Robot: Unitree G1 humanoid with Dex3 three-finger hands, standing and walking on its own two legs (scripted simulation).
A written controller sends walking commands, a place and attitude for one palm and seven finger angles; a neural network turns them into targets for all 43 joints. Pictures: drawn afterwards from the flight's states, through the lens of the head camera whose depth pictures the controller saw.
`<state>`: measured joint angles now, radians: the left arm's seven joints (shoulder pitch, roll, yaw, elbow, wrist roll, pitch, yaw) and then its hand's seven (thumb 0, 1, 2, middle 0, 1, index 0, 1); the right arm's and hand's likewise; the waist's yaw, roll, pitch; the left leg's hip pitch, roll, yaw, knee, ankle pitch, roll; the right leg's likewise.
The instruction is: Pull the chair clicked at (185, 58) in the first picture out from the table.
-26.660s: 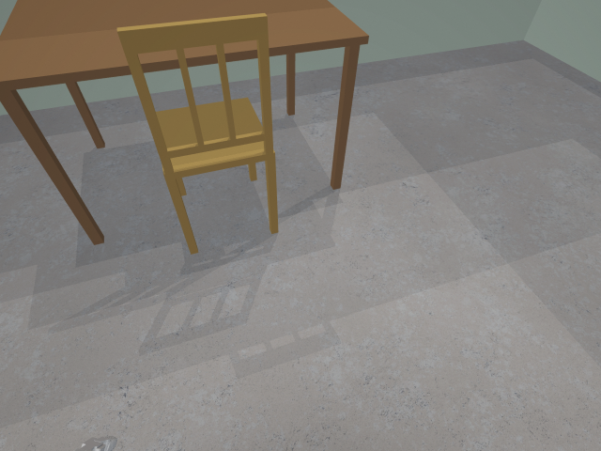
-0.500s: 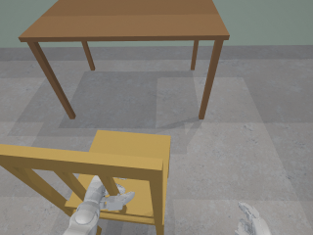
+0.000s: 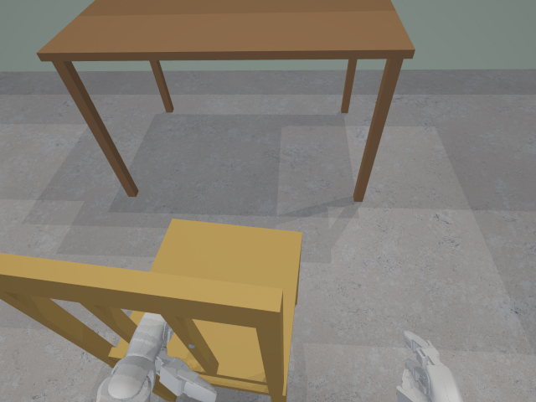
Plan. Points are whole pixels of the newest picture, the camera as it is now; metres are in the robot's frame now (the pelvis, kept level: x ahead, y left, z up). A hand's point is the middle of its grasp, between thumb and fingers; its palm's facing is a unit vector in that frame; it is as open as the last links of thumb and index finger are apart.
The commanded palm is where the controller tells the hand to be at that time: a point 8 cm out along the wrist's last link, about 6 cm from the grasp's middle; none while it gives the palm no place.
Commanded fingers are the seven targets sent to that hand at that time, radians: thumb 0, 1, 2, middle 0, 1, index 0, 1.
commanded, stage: draw the fingers out of the gap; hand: left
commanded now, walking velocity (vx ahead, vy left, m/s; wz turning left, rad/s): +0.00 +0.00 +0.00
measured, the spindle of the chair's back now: (132, 334) +0.24 +0.23 -0.05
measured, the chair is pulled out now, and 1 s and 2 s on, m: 0.69 0.69 0.69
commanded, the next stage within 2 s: draw the hand back to the body in 0.86 s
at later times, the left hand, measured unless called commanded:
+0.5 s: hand (183, 401) +0.15 +0.12 -0.02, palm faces -0.09 -0.98 -0.17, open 17.5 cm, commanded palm +0.13 +0.17 +0.00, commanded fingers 0.00 -0.55 0.20 0.00 0.00 0.00 0.00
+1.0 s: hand out of the picture +0.08 +0.13 -0.02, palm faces -0.07 -0.99 -0.15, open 17.5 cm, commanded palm +0.06 +0.19 +0.01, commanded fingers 0.00 -0.55 0.20 0.00 0.00 0.00 0.00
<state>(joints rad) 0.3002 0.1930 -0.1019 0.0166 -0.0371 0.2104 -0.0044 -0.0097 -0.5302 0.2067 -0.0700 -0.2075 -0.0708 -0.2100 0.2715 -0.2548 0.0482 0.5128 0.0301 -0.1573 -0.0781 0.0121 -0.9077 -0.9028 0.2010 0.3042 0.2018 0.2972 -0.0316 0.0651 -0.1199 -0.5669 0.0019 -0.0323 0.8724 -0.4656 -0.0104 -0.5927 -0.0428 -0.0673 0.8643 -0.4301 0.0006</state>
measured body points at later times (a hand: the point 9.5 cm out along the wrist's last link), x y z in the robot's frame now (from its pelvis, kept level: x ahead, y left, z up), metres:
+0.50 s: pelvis +0.00 +0.01 -0.01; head +0.02 -0.01 +0.44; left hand +0.15 +0.18 -0.01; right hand +0.18 -0.22 -0.08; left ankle -0.02 +0.13 -0.70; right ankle +0.00 -0.12 -0.70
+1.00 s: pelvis -0.01 +0.01 -0.03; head -0.01 +0.00 +0.42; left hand +0.08 +0.19 +0.00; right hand +0.17 -0.22 -0.07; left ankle -0.02 +0.13 -0.70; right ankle +0.00 -0.12 -0.70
